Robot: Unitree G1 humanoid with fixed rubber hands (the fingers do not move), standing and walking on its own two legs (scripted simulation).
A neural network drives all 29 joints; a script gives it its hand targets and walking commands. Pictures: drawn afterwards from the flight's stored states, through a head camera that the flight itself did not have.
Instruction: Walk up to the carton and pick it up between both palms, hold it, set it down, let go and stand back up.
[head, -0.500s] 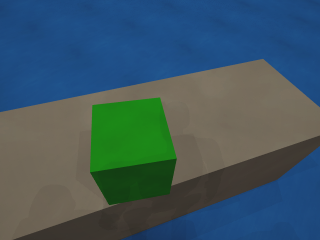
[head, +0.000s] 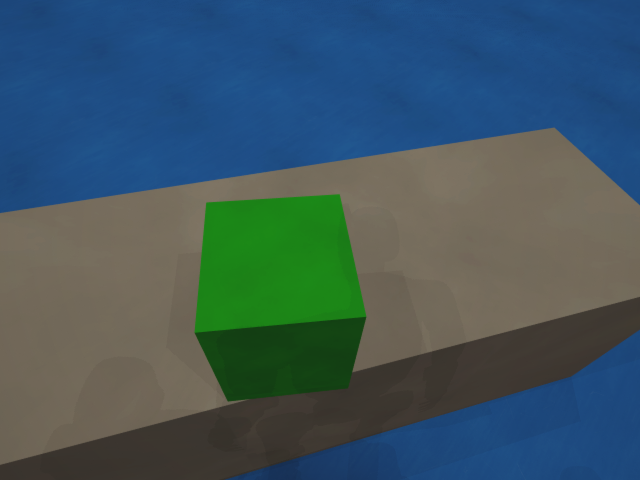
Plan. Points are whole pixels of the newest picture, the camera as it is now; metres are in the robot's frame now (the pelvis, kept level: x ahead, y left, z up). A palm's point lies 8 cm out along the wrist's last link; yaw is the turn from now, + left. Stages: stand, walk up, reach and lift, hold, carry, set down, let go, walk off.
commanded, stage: walk up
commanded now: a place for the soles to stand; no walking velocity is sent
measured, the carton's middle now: (281, 301) +0.38 +0.06 -0.06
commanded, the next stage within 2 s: none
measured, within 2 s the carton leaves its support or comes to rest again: neither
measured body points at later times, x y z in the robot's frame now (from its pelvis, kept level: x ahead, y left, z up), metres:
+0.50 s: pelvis +0.00 +0.00 -0.01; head +0.01 +0.01 +0.44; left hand +0.02 +0.24 -0.17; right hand +0.04 -0.24 -0.16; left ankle -0.01 +0.14 -0.74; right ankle -0.01 -0.08 -0.74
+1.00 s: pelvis -0.01 +0.00 -0.02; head +0.01 +0.02 +0.43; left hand +0.00 +0.26 -0.18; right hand +0.08 -0.24 -0.16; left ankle -0.02 +0.14 -0.74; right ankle -0.01 -0.08 -0.74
